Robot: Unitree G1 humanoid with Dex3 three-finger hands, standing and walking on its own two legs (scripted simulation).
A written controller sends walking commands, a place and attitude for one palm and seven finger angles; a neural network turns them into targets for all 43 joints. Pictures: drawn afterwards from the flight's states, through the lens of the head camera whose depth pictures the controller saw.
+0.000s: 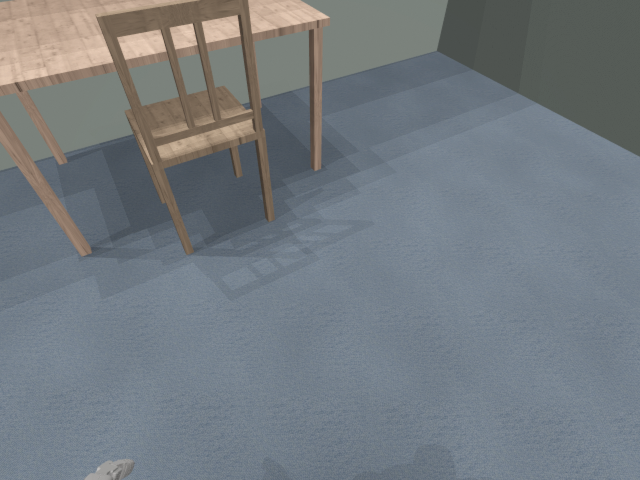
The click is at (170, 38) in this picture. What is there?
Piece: chair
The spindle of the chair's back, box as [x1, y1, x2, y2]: [161, 28, 194, 128]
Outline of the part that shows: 161,29 188,127 190,128 194,126 194,123 169,28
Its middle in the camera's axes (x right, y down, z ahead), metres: -0.43 -0.47 +1.15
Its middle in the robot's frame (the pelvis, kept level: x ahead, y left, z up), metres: +1.16 +0.47 -0.07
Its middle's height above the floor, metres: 0.70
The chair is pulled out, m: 0.00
